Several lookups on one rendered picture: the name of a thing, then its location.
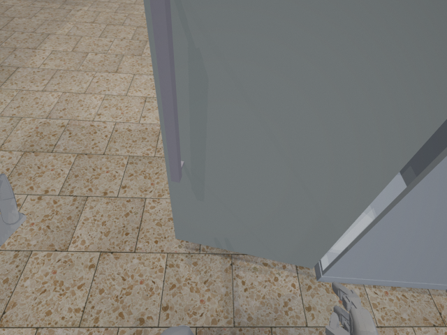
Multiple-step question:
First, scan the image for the fridge door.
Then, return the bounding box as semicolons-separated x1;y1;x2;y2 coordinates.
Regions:
143;0;447;269

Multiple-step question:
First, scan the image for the robot right hand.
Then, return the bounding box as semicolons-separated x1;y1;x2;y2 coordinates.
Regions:
325;281;379;335

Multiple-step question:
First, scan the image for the robot left hand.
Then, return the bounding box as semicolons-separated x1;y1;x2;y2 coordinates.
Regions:
0;173;27;247

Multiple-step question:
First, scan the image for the handle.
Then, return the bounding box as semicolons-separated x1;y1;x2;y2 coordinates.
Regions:
149;0;184;183

